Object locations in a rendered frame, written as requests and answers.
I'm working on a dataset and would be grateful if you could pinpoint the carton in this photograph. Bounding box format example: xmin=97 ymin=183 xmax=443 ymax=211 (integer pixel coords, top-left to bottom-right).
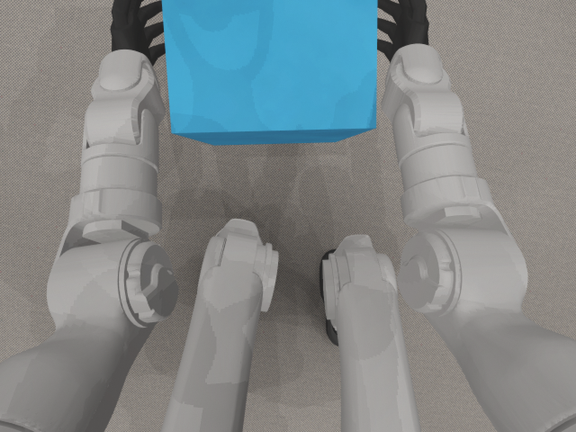
xmin=162 ymin=0 xmax=377 ymax=146

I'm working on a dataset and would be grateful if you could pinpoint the robot right hand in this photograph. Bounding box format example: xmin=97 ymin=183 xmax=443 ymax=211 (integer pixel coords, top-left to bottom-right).
xmin=377 ymin=0 xmax=429 ymax=63

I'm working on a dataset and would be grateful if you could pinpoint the robot left forearm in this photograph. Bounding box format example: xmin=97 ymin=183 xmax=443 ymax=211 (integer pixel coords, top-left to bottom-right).
xmin=47 ymin=49 xmax=166 ymax=317

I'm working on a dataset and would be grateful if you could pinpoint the left robot upper arm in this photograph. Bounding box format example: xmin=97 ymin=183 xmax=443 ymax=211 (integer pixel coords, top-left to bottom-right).
xmin=0 ymin=238 xmax=179 ymax=432

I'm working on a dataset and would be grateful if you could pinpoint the robot right forearm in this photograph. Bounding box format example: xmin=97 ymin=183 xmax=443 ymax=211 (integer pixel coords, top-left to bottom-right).
xmin=381 ymin=43 xmax=527 ymax=272

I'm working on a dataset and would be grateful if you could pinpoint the robot right thigh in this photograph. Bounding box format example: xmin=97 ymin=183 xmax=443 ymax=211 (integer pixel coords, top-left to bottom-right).
xmin=322 ymin=247 xmax=421 ymax=432

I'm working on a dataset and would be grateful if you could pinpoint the right robot upper arm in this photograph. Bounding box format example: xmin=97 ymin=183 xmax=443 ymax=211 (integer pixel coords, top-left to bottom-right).
xmin=397 ymin=228 xmax=576 ymax=432

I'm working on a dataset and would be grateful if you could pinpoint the robot left hand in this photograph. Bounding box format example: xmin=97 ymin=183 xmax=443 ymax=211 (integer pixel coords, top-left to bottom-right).
xmin=111 ymin=0 xmax=166 ymax=66

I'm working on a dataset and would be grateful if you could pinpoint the robot right foot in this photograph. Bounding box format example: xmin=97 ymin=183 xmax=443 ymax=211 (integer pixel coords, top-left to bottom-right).
xmin=319 ymin=249 xmax=338 ymax=346

